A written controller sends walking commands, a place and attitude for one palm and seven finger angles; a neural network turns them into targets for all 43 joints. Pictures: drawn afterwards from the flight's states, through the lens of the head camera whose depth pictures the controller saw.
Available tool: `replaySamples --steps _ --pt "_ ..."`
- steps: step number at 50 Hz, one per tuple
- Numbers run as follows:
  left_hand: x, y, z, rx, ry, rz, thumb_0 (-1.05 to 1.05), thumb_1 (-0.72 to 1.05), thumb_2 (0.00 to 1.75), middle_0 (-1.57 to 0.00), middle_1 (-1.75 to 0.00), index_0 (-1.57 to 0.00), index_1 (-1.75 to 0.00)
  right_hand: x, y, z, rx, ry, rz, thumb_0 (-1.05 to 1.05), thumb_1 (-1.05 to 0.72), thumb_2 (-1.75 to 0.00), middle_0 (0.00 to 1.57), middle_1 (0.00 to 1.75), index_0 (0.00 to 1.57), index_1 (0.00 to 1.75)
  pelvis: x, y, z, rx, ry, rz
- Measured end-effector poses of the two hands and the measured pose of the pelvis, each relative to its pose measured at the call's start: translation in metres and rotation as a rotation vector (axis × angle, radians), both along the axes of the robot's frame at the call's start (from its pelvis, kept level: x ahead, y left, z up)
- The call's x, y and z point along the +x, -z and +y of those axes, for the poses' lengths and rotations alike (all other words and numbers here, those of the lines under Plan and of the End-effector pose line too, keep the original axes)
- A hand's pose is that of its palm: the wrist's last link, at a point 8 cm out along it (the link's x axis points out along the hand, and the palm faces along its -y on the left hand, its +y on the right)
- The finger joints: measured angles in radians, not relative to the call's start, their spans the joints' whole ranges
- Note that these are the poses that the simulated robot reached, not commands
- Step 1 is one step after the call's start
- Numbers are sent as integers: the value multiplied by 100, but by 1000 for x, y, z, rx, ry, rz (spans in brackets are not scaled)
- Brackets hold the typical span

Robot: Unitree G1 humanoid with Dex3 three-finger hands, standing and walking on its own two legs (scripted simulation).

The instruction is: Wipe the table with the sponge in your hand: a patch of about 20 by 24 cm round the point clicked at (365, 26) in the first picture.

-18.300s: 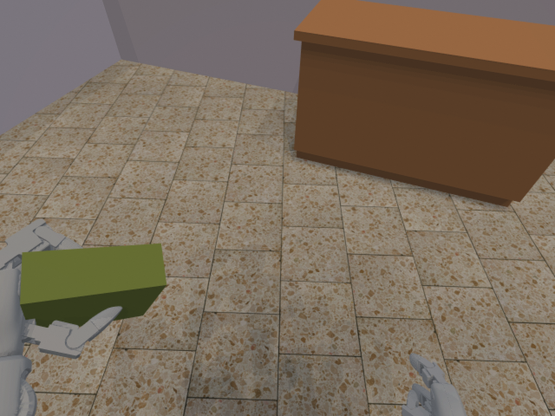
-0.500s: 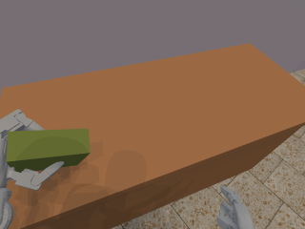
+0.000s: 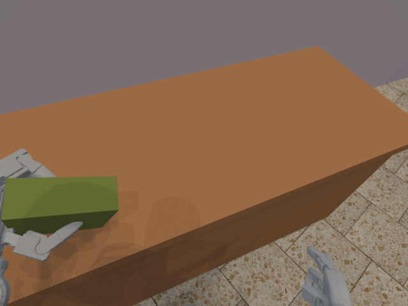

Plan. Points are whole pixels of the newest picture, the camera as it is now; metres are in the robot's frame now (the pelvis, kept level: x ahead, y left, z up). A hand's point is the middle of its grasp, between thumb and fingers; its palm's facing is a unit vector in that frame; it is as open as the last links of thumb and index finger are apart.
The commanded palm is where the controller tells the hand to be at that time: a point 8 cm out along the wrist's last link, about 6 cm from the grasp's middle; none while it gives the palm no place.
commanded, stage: come to a stop and stand still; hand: left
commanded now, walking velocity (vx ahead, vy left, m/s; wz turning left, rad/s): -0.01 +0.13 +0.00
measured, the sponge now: (79, 206) +0.23 +0.20 +0.14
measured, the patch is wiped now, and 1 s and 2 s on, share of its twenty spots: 0.00 0.00 0.00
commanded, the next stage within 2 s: look again from close up in 1.04 s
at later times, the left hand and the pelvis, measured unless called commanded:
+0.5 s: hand (7, 212) +0.21 +0.28 +0.16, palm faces +0.32 -0.86 -0.39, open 9.1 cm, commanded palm +0.14 +0.32 +0.18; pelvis -0.02 +0.05 +0.00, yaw -2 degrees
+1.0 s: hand out of the picture +0.18 +0.37 +0.16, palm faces +0.40 -0.84 -0.38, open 9.1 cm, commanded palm +0.12 +0.39 +0.18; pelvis -0.04 +0.11 +0.00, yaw +2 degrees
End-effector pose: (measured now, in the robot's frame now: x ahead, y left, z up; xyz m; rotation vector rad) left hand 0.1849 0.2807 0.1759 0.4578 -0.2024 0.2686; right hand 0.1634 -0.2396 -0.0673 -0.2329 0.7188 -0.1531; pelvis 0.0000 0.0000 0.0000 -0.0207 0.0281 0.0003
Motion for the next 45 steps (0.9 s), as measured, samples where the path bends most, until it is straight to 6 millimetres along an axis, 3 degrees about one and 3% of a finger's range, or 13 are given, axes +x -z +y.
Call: replaySamples --steps 6,12,14,16,19,27,31,36,45 --pt "-2 -1 -7 -4 -18 -5 -1 -43 106 -83 -141 -83 -141 -4 3 -11 1 22 11 2 -90 -90 20 30 20 30 2 0 -4 3 -6 -12" --pt "-8 -1 2 0 -54 7 -1 -43 107 -83 -141 -83 -141 -1 4 0 14 5 20 2 -90 -90 20 30 20 30 2 -3 2 4 -9 -24" --pt "-7 -5 11 55 -56 5 -1 -43 107 -83 -141 -83 -141 -1 4 7 9 -18 20 2 -90 -90 20 30 20 30 0 -4 5 2 -11 -28" --pt "1 -19 34 131 -75 -57 -1 -43 107 -83 -141 -83 -141 -2 4 16 3 -56 32 2 -90 -90 20 30 20 30 -6 -5 7 11 -5 -26" --pt "5 -23 57 101 -138 -110 -1 -43 107 -83 -141 -83 -141 -3 3 29 30 -78 7 2 -90 -90 20 30 20 30 -14 -4 18 13 10 -27" --pt "-22 11 45 -16 36 -18 -1 -43 107 -82 -142 -83 -142 -21 -9 66 26 -44 -46 2 -90 -90 20 30 21 30 -26 -3 55 5 25 -45" --pt "-34 15 72 -6 16 -29 -1 -43 107 -83 -141 -83 -141 -32 -12 87 0 -56 -31 2 -90 -90 20 30 20 30 -31 -3 69 -3 9 -51" --pt "-43 4 109 13 -77 -121 -1 -43 107 -83 -141 -83 -141 -37 -11 112 -4 -107 -18 2 -90 -90 20 30 21 30 -36 -2 85 -8 -14 -54" --pt "-49 4 120 -4 -70 -139 -1 -43 107 -83 -141 -83 -141 -32 -9 147 30 -159 -27 2 -90 -90 20 30 21 30 -37 -3 105 -11 -27 -51"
